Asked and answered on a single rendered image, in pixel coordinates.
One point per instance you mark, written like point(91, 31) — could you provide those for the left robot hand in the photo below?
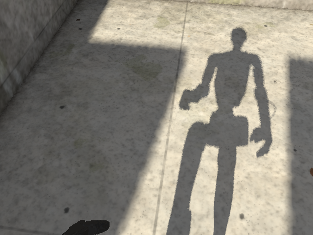
point(92, 227)

